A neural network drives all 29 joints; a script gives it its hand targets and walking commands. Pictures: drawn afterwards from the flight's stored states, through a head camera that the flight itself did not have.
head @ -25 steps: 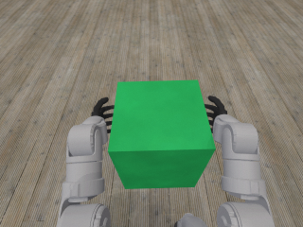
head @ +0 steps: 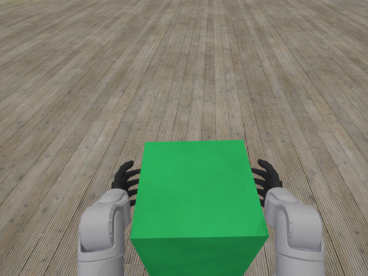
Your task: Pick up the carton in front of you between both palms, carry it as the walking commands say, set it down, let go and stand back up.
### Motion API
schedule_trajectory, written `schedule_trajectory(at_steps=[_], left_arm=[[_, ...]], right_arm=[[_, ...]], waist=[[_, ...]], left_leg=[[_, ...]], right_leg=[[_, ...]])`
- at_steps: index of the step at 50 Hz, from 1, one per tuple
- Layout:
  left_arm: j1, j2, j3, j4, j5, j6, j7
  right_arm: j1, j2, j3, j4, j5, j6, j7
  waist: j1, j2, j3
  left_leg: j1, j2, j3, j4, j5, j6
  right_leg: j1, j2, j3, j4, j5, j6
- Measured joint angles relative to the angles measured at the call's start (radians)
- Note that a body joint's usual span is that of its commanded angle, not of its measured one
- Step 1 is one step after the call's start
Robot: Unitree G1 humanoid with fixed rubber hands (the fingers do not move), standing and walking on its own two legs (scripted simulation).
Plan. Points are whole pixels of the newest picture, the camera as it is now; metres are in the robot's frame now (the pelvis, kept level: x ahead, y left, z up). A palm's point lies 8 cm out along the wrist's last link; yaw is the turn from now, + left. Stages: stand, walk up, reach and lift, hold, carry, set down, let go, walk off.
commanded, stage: carry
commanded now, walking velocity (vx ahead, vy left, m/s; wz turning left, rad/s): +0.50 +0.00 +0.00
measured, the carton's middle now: (195, 212) +0.26 +0.00 +0.03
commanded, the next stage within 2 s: none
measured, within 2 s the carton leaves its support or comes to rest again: neither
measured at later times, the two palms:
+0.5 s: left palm (154, 108) +0.56 +0.12 +0.10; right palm (254, 112) +0.56 -0.18 +0.09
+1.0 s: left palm (155, 84) +0.75 +0.14 +0.08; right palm (236, 84) +0.74 -0.16 +0.08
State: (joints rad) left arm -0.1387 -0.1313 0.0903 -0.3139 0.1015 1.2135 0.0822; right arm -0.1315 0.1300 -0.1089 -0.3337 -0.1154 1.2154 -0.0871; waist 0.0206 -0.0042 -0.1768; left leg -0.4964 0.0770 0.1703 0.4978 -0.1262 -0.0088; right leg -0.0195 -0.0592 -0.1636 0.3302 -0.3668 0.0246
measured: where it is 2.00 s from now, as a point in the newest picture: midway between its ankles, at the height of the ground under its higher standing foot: (193, 263)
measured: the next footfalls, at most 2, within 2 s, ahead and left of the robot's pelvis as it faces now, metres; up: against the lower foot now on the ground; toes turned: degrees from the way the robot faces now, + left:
left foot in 0.02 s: +0.18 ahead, +0.12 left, +0.00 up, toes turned +9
right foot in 0.46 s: +0.42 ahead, -0.12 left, +0.00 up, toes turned -5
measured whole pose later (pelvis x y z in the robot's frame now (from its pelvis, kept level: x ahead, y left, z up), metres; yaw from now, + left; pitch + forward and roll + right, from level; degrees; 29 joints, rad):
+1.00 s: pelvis +0.48 +0.00 +0.00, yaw -2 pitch +4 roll +0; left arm -0.18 -0.14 0.13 -0.19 0.15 1.16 0.07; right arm -0.18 0.14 -0.13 -0.18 -0.14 1.15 -0.06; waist 0.00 -0.02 -0.16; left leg -0.30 0.05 0.19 0.51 -0.26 0.02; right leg -0.18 -0.10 -0.17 0.51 -0.35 0.05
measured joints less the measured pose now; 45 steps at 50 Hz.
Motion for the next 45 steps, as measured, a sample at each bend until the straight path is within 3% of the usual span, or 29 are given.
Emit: schedule_trajectory(at_steps=[2, 3, 5, 8, 10, 14, 21, 23, 25, 27, 28, 30, 34, 38, 41, 45], left_arm=[[-0.006, 0.001, 0.008, 0.006, 0.006, 0.007, -0.002], [-0.008, 0.007, 0.017, 0.017, 0.007, 0.008, -0.002], [-0.005, 0.018, 0.029, 0.046, 0.006, 0.013, -0.004], [-0.001, 0.006, 0.036, 0.074, 0.013, 0.016, -0.004], [0.009, -0.001, 0.023, 0.069, 0.019, 0.008, -0.004], [0.024, 0.002, -0.002, 0.031, 0.019, -0.010, -0.004], [0.023, 0.003, 0.003, -0.057, 0.012, 0.001, -0.003], [-0.001, 0.000, 0.009, -0.054, 0.011, 0.007, -0.004], [-0.032, -0.004, 0.001, -0.003, 0.017, -0.003, -0.003], [-0.048, -0.006, 0.003, 0.031, 0.020, 0.004, 0.000], [-0.047, -0.006, 0.007, 0.036, 0.019, 0.007, 0.000], [-0.036, -0.005, 0.018, 0.025, 0.014, 0.011, 0.000], [-0.032, -0.004, 0.031, -0.019, -0.002, -0.005, -0.001], [-0.035, -0.004, 0.027, -0.040, -0.004, -0.014, -0.002], [-0.037, -0.004, 0.036, -0.014, 0.004, -0.003, -0.005], [-0.046, -0.005, 0.038, 0.039, 0.025, -0.001, -0.006]], right_arm=[[-0.013, 0.001, 0.000, 0.021, -0.001, 0.000, 0.001], [-0.022, 0.003, 0.006, 0.052, -0.004, -0.009, 0.002], [-0.038, 0.005, 0.015, 0.110, -0.011, -0.015, 0.003], [-0.018, 0.003, 0.014, 0.128, -0.011, -0.014, 0.002], [0.005, 0.000, 0.010, 0.108, -0.004, -0.019, 0.002], [0.025, -0.001, 0.010, 0.059, 0.007, -0.034, 0.001], [0.003, 0.000, 0.023, -0.013, 0.013, -0.018, -0.003], [-0.017, -0.002, 0.014, -0.020, 0.009, -0.006, -0.002], [-0.038, -0.019, -0.004, -0.002, 0.012, 0.006, -0.002], [-0.052, -0.025, -0.016, 0.023, 0.014, 0.020, -0.002], [-0.056, -0.020, -0.019, 0.032, 0.012, 0.024, -0.002], [-0.057, 0.000, -0.024, 0.035, 0.003, 0.023, -0.003], [-0.055, 0.008, -0.006, -0.006, -0.006, 0.006, -0.003], [-0.052, 0.007, 0.000, -0.039, -0.008, 0.003, -0.004], [-0.048, 0.006, 0.005, 0.000, -0.013, -0.002, -0.001], [-0.061, 0.008, -0.014, 0.072, -0.017, -0.014, 0.011]], waist=[[-0.002, -0.018, -0.008], [-0.008, -0.038, -0.012], [-0.021, -0.035, -0.010], [-0.033, -0.019, 0.012], [-0.041, -0.012, 0.024], [-0.054, 0.000, 0.032], [-0.048, 0.009, 0.021], [-0.043, 0.017, 0.019], [-0.026, 0.050, 0.027], [-0.015, 0.046, 0.049], [-0.012, 0.042, 0.060], [-0.006, 0.035, 0.082], [0.007, 0.032, 0.117], [0.003, 0.044, 0.109], [-0.001, -0.008, 0.076], [-0.011, -0.028, 0.035]], left_leg=[[0.047, -0.018, 0.034, -0.025, 0.040, 0.029], [0.044, -0.027, 0.049, 0.019, 0.033, 0.051], [0.060, -0.028, 0.053, 0.057, -0.055, 0.073], [0.125, -0.024, 0.051, -0.001, -0.068, 0.063], [0.180, -0.027, 0.048, -0.061, -0.067, 0.058], [0.287, -0.030, 0.040, -0.160, -0.080, 0.045], [0.458, -0.020, 0.027, -0.174, -0.212, -0.013], [0.462, 0.002, 0.015, -0.060, -0.306, -0.035], [0.365, 0.035, -0.030, 0.189, -0.337, -0.039], [0.239, 0.005, -0.079, 0.416, -0.380, -0.031], [0.189, -0.007, -0.084, 0.464, -0.386, -0.023], [0.125, -0.018, -0.078, 0.417, -0.368, -0.016], [0.082, -0.021, -0.057, 0.165, -0.255, -0.017], [0.141, -0.001, -0.013, -0.069, 0.028, -0.006], [0.173, -0.020, 0.011, -0.031, -0.046, 0.033], [0.189, -0.029, 0.024, -0.005, -0.111, 0.032]], right_leg=[[0.009, -0.027, 0.013, 0.105, -0.092, 0.021], [-0.027, -0.054, 0.023, 0.214, -0.114, 0.022], [-0.161, -0.044, 0.076, 0.502, -0.120, 0.017], [-0.355, -0.020, 0.090, 0.746, -0.086, -0.005], [-0.438, -0.024, 0.079, 0.713, -0.030, -0.012], [-0.519, -0.038, 0.057, 0.474, 0.075, -0.005], [-0.470, -0.029, -0.022, 0.153, 0.256, -0.012], [-0.422, -0.015, -0.054, 0.118, 0.301, -0.040], [-0.425, -0.002, -0.077, 0.194, 0.251, -0.085], [-0.396, -0.007, -0.080, 0.188, 0.204, -0.093], [-0.373, -0.011, -0.079, 0.163, 0.207, -0.076], [-0.326, -0.011, -0.077, 0.104, 0.213, -0.070], [-0.253, -0.008, -0.072, 0.048, 0.198, -0.065], [-0.207, 0.005, -0.069, 0.112, 0.111, -0.039], [-0.180, -0.023, -0.047, 0.151, 0.065, -0.013], [-0.165, -0.037, -0.025, 0.168, 0.015, 0.008]])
